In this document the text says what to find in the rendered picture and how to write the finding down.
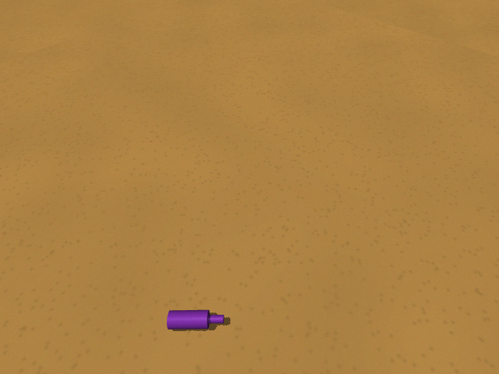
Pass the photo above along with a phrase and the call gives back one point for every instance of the bottle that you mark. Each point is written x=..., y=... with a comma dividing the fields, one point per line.
x=191, y=319

